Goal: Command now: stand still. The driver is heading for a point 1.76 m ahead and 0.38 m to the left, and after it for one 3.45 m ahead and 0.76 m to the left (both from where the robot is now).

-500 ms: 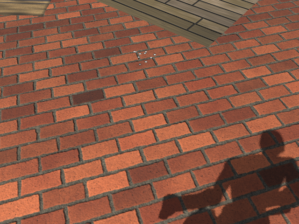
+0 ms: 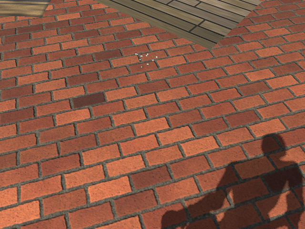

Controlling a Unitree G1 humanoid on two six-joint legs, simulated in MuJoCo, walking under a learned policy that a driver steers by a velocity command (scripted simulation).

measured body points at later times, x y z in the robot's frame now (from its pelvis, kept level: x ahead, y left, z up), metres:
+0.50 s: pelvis +0.06 -0.04 -0.01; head +0.06 -0.06 +0.44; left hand +0.13 +0.24 -0.13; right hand +0.05 -0.32 -0.16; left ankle -0.01 +0.10 -0.74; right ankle +0.06 -0.14 -0.74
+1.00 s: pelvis +0.31 -0.02 -0.02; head +0.35 -0.01 +0.42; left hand +0.22 +0.24 -0.16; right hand +0.53 -0.25 -0.11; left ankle +0.43 +0.07 -0.74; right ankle +0.08 -0.14 -0.70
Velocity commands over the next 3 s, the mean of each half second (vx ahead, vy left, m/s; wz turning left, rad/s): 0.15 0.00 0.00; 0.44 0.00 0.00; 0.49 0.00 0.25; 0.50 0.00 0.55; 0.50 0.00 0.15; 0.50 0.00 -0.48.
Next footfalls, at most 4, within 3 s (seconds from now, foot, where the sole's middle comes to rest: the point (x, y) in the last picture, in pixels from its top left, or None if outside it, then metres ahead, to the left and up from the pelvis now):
0.48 right None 0.10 -0.15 -0.78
0.96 left None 0.47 0.08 -0.78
1.48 right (184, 173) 0.78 -0.14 -0.78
2.00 left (118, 145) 0.96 0.20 -0.78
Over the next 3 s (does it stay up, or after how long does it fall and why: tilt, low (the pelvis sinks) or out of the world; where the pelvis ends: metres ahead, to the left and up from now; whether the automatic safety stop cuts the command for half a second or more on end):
stays up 1.37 0.32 -0.01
